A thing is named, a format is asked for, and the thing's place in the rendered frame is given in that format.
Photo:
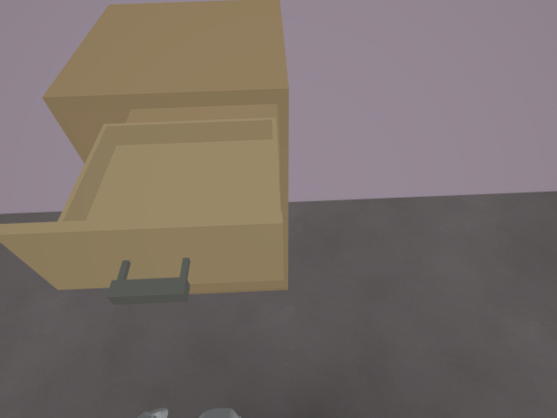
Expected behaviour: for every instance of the cabinet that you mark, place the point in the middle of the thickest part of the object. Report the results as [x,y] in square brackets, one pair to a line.
[159,62]

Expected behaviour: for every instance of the drawer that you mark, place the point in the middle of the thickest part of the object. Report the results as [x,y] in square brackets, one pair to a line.
[154,193]

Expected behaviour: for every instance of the handle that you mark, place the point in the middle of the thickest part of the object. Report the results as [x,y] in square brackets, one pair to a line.
[141,291]

